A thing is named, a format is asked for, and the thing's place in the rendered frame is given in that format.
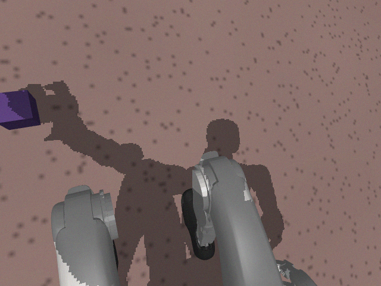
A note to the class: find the right robot hand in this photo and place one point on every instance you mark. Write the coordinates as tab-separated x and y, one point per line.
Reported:
297	277

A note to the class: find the right robot foot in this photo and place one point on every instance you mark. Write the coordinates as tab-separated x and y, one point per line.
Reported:
203	253

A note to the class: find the cube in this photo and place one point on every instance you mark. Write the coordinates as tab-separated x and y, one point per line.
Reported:
18	109

